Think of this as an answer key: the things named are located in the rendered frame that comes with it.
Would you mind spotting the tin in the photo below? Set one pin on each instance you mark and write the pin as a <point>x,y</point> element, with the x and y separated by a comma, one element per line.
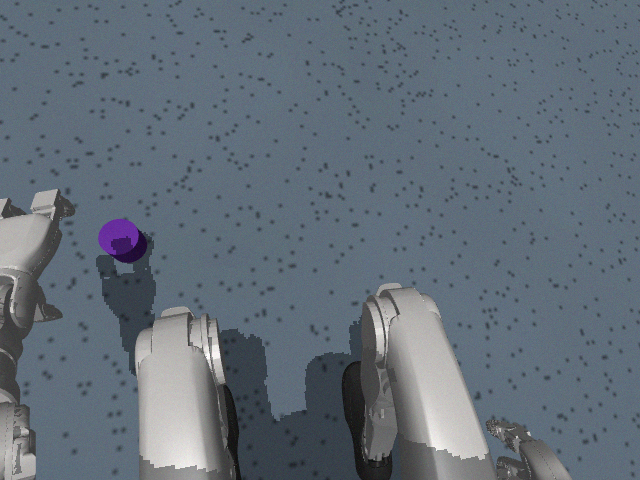
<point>122,240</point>

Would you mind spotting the left robot foot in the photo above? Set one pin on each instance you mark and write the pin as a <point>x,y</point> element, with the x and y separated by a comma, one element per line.
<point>233,434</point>

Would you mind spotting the right robot foot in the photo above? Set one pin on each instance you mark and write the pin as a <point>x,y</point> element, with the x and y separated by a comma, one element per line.
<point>354,408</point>

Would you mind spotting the right robot hand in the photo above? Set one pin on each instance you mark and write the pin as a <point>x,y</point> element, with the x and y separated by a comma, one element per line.
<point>539,462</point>

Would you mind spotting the left robot hand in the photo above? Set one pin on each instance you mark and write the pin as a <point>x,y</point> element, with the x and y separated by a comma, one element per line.
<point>28,242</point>

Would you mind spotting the left robot arm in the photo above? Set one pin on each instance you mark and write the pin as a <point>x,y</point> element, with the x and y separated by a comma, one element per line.
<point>18,299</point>

